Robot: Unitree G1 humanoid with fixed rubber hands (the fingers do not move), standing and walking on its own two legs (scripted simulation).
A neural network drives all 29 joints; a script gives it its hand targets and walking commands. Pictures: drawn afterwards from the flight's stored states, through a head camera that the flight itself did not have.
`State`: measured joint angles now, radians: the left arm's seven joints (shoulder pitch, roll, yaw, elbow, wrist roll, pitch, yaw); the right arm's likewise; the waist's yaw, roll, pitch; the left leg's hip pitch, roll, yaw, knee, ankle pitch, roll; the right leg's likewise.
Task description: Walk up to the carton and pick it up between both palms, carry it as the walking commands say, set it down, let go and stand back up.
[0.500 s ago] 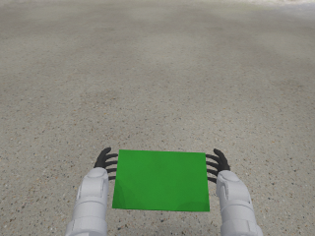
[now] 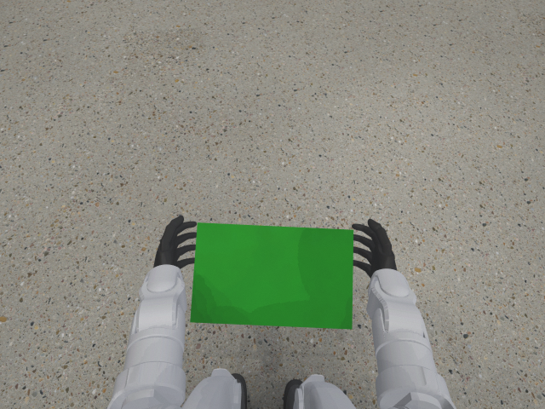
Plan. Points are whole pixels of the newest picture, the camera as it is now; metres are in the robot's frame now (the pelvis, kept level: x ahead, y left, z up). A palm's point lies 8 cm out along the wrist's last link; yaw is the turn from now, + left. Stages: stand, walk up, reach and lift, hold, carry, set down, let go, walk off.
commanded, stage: set down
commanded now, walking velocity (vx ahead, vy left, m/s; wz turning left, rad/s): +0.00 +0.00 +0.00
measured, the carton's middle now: (272, 269) +0.35 +0.01 -0.16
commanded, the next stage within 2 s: none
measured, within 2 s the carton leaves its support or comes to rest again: neither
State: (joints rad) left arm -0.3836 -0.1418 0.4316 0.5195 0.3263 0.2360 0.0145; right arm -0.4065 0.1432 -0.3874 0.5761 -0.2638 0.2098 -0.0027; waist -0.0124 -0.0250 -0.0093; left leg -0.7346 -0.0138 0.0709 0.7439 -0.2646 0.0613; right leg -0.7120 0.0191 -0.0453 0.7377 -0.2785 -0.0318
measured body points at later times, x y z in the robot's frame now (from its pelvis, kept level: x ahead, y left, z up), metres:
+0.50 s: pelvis -0.03 +0.00 -0.07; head +0.18 +0.03 +0.33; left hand +0.37 +0.18 -0.16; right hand +0.38 -0.15 -0.14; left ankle +0.05 +0.08 -0.71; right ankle +0.04 -0.10 -0.71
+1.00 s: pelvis -0.04 -0.01 -0.15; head +0.21 +0.03 +0.22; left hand +0.39 +0.18 -0.24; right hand +0.40 -0.15 -0.23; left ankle +0.05 +0.08 -0.71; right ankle +0.04 -0.11 -0.71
